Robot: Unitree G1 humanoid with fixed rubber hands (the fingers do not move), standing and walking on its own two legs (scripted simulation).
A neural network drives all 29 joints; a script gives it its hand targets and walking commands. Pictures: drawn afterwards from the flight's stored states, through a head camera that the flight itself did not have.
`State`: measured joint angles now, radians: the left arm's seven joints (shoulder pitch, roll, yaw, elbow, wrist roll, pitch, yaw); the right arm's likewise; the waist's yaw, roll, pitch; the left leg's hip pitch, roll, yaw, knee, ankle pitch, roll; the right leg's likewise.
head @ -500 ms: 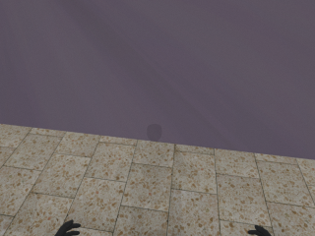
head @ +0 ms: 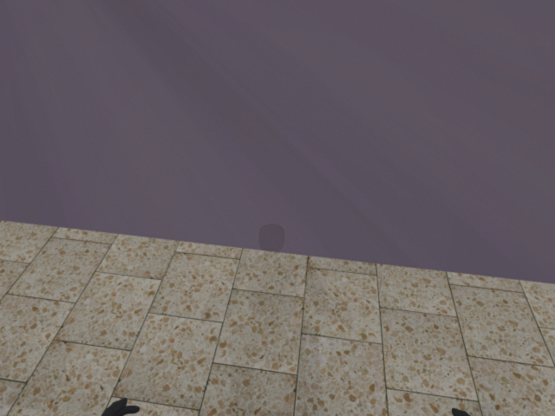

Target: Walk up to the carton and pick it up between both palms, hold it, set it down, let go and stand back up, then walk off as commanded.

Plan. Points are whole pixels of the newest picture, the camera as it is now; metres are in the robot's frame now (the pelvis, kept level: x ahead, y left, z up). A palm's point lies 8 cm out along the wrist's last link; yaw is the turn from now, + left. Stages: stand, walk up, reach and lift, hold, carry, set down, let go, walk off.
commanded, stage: stand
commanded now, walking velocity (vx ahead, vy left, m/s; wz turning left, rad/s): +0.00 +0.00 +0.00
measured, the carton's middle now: out of the picture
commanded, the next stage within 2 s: walk up in 1.48 s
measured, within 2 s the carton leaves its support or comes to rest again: neither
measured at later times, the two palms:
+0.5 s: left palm out of the picture +0.11 +0.27 -0.10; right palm out of the picture +0.09 -0.28 -0.10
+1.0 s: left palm out of the picture +0.09 +0.27 -0.10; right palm out of the picture +0.06 -0.28 -0.10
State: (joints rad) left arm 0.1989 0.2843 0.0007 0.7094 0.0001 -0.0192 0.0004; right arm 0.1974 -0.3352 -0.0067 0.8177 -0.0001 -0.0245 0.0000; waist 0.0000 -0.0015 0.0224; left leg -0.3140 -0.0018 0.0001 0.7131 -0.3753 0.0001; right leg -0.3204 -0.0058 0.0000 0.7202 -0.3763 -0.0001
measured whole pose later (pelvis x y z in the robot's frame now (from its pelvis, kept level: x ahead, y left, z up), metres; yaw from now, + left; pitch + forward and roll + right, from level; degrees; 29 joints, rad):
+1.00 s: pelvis -0.02 +0.01 +0.01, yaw +0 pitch -1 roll +0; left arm 0.16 0.29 0.00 0.88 0.00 -0.02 0.00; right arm 0.20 -0.34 -0.01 0.95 0.00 -0.03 0.00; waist 0.00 0.00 0.02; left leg -0.31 0.00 0.00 0.62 -0.29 0.01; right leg -0.31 -0.01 0.00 0.59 -0.27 0.00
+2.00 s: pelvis -0.07 +0.05 +0.00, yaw +14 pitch -1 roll -2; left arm 0.02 0.35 0.03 0.94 0.00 0.00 0.00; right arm 0.20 -0.43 -0.07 0.81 0.00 0.07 0.08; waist 0.00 0.00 0.04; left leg -0.39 0.08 -0.03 0.75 -0.35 0.01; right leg -0.33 -0.18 -0.18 0.64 -0.27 0.01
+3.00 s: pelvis -0.22 +0.18 +0.00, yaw +62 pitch +0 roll +0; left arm 0.21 0.41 0.08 0.94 0.00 -0.05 0.04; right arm 0.23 -0.40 -0.10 0.64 0.00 0.10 0.10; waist -0.01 0.03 0.08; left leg -0.40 -0.13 -0.21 0.68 -0.29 0.00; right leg -0.36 -0.01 -0.12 0.64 -0.28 -0.03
